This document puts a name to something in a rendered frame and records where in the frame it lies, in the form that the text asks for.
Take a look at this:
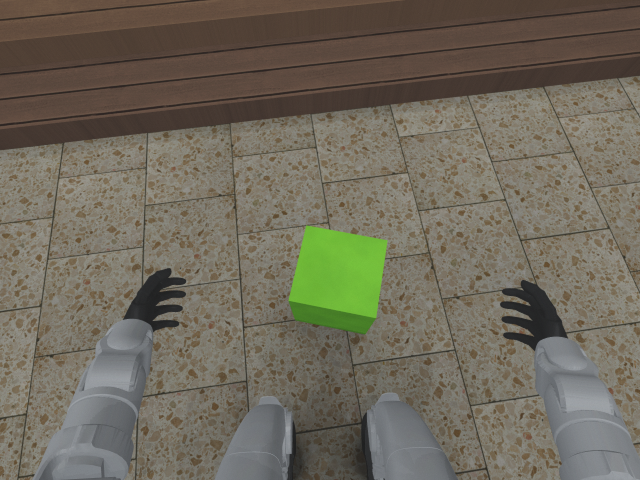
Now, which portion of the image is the robot right shin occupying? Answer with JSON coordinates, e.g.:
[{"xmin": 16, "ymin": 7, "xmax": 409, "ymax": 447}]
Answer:
[{"xmin": 371, "ymin": 393, "xmax": 400, "ymax": 480}]

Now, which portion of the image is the carton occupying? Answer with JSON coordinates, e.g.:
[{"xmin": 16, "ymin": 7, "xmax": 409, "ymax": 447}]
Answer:
[{"xmin": 288, "ymin": 225, "xmax": 388, "ymax": 334}]

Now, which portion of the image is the left robot forearm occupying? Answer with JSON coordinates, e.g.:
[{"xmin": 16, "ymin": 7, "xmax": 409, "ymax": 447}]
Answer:
[{"xmin": 32, "ymin": 319, "xmax": 153, "ymax": 480}]

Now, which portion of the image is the right robot forearm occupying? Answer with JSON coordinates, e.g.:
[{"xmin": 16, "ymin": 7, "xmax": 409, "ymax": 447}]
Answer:
[{"xmin": 534, "ymin": 337, "xmax": 640, "ymax": 480}]

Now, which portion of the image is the robot left thigh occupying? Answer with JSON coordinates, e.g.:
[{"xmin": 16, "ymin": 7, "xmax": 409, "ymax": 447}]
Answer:
[{"xmin": 214, "ymin": 404, "xmax": 293, "ymax": 480}]

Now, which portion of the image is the right robot hand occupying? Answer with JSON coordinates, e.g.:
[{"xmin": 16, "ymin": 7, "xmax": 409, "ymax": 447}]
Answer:
[{"xmin": 500, "ymin": 280, "xmax": 568, "ymax": 351}]

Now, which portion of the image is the left robot hand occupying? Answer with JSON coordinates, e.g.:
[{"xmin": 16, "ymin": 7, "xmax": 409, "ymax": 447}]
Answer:
[{"xmin": 123, "ymin": 268, "xmax": 186, "ymax": 332}]

